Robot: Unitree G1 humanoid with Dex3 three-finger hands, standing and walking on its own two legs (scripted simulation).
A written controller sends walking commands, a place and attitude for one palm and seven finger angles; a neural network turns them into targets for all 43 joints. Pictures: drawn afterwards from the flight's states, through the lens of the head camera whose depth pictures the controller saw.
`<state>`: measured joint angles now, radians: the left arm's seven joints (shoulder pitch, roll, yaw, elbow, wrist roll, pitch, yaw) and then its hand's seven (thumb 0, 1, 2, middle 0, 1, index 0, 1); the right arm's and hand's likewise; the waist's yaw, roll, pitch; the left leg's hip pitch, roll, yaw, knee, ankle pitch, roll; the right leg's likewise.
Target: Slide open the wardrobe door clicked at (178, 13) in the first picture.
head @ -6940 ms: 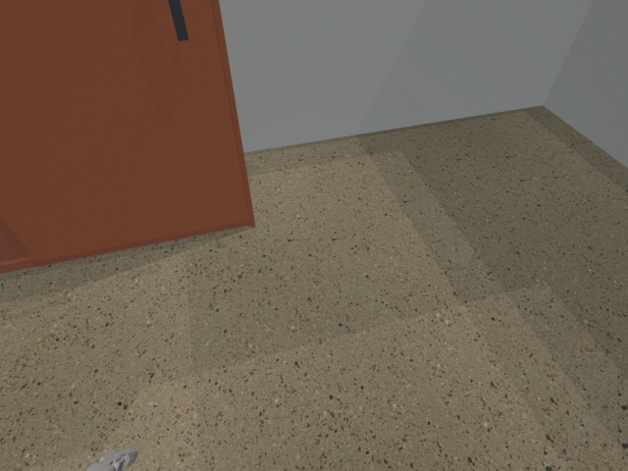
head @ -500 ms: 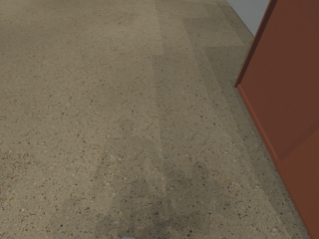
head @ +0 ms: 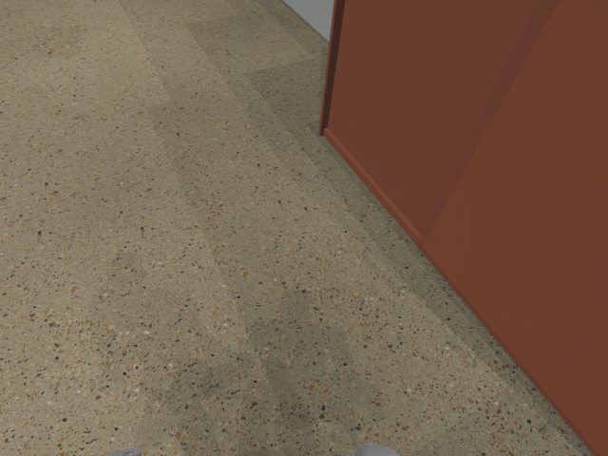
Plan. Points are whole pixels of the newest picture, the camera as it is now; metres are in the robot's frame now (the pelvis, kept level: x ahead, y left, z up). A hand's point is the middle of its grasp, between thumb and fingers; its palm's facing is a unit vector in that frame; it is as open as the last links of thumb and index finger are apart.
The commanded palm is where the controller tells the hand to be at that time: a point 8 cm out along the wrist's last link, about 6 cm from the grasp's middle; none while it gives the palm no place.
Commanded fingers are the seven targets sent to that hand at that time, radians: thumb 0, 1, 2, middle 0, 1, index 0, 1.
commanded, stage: turn to face it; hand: right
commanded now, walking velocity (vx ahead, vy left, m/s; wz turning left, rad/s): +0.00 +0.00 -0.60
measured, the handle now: out of the picture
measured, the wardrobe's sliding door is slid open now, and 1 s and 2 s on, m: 0.00 0.00 0.00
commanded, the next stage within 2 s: take the last steps up to it in 1.72 s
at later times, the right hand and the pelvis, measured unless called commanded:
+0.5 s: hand out of the picture +0.06 -0.30 -0.16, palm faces +0.29 +0.93 -0.23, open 7.4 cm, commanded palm none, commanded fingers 0.00 -0.90 -0.90 0.20 0.30 0.20 0.30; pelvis +0.00 -0.06 +0.01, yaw -16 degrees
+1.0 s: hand out of the picture +0.00 -0.22 -0.13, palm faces +0.51 +0.81 -0.30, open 7.4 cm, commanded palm none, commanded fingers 0.00 -0.90 -0.90 0.20 0.30 0.20 0.30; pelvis +0.00 +0.01 +0.00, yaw -34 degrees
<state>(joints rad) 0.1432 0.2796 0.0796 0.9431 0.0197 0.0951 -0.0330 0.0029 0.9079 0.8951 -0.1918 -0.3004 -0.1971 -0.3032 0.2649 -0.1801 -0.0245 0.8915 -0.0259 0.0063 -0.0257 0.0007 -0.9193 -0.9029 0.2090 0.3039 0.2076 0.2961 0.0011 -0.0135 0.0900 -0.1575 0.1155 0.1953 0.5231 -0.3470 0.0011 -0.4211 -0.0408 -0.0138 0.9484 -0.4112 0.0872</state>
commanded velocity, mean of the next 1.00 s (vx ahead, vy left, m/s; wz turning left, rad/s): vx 0.00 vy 0.00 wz -0.60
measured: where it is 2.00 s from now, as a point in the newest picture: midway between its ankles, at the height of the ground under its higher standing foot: outside the picture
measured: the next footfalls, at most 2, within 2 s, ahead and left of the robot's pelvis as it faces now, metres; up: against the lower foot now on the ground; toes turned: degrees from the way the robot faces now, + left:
right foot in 0.12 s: +0.03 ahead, -0.13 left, +0.00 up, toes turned -10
left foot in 0.82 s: +0.09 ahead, +0.09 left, +0.00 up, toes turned -28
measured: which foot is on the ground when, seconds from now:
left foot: down 0.00-0.12, up 0.14-0.80, down 0.82-1.00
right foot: up 0.00-0.10, down 0.12-0.80, up 0.82-1.00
